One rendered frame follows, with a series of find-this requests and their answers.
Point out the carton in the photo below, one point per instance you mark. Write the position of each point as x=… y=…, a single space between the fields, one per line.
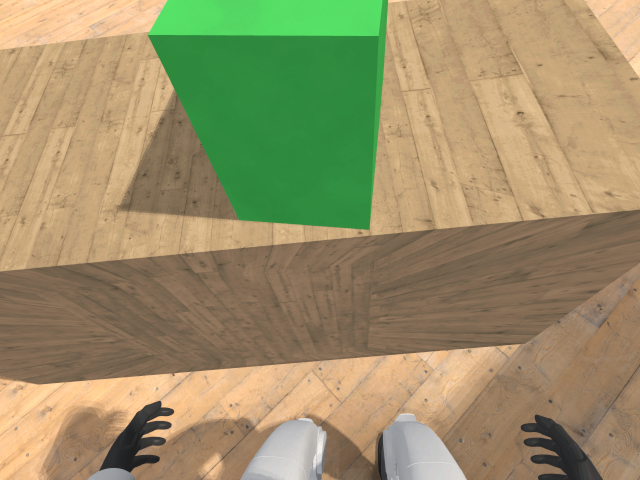
x=285 y=98

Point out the left robot hand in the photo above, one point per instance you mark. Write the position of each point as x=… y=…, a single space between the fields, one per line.
x=129 y=442

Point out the pedestal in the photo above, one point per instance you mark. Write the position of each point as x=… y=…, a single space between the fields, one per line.
x=506 y=194

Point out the robot thigh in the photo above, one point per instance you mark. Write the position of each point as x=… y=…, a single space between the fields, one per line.
x=413 y=451
x=294 y=451

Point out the robot left thigh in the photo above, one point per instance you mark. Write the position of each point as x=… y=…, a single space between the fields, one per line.
x=294 y=451

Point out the robot right thigh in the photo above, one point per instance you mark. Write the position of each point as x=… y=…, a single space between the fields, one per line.
x=413 y=451

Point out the right robot hand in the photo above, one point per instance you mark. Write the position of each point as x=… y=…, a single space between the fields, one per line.
x=571 y=458

